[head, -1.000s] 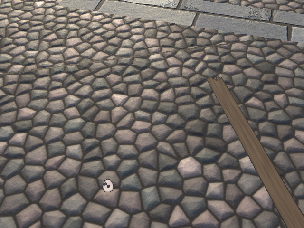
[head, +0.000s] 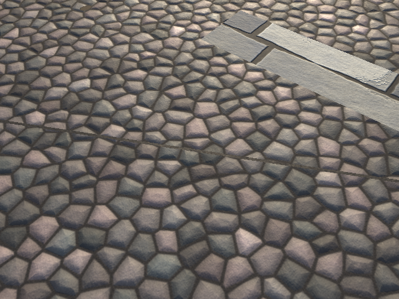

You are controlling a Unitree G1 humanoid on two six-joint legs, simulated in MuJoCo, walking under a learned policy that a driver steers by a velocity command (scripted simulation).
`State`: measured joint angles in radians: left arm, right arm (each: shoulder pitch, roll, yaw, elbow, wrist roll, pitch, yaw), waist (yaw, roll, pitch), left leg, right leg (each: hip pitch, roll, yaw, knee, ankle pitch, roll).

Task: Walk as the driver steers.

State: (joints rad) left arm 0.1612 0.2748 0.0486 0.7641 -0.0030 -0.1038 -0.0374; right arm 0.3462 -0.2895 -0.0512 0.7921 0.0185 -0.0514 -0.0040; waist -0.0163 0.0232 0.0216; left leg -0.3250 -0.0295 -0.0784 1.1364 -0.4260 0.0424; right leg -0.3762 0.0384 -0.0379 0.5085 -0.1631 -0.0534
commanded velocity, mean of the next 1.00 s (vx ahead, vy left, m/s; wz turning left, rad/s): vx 0.32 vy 0.00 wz -0.04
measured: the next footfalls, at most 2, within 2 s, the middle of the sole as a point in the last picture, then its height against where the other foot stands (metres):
left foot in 0.42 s outside the picture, level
right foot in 0.82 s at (242, 294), level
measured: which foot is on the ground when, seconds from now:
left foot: up 0.00-0.40, down 0.42-1.00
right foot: down 0.00-0.44, up 0.46-0.80, down 0.82-1.00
